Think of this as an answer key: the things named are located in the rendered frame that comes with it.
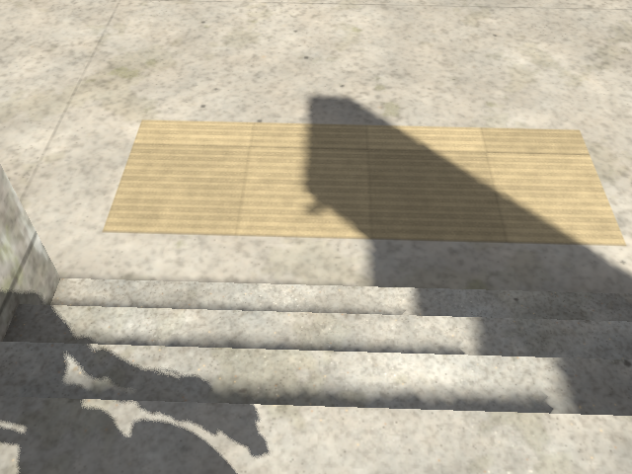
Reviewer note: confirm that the stairs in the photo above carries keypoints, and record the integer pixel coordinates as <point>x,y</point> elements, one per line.
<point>324,345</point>

